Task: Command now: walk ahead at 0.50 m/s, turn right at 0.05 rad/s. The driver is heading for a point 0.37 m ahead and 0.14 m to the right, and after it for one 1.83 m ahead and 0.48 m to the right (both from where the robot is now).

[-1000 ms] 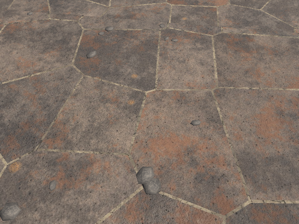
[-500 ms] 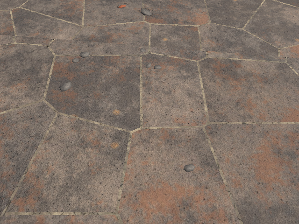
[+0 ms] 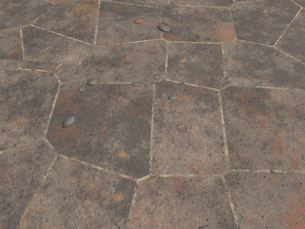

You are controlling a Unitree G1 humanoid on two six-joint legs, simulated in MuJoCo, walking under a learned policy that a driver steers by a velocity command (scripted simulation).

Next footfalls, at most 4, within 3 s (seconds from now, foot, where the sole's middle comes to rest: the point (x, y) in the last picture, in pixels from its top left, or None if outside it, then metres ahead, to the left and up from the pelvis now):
0.30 left None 0.34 0.16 -0.78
0.82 right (211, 220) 0.53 -0.18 -0.78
1.36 left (194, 144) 0.93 -0.13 -0.78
1.86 right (256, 117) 1.12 -0.48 -0.78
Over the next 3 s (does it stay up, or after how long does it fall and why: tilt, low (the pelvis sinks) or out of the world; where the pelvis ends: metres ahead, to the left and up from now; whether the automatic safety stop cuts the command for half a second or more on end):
stays up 1.15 -0.46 0.01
